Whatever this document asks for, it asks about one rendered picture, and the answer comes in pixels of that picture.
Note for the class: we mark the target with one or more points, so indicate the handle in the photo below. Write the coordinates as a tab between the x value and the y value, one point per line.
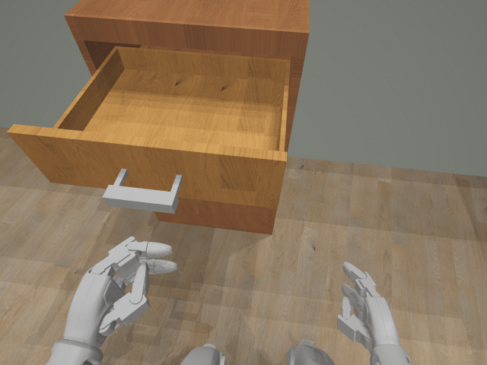
117	195

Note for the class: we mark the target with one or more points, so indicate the right robot forearm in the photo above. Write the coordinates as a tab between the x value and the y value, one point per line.
389	354

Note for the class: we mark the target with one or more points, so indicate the robot thigh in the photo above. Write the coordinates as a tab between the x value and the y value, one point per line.
307	355
204	356

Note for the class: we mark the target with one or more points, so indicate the left robot hand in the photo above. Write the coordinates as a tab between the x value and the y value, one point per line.
89	318

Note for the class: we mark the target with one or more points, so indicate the left robot forearm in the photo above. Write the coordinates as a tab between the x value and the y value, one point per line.
66	352

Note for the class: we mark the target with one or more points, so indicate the robot left thigh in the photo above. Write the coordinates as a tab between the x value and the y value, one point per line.
204	356

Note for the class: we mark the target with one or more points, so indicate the right robot hand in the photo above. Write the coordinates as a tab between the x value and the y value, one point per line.
373	324

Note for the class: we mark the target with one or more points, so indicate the drawer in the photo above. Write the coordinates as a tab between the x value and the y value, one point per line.
217	120

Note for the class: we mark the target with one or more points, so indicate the robot right thigh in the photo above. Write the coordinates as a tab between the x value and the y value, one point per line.
307	355

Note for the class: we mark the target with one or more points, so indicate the cabinet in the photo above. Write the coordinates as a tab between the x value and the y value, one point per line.
273	29

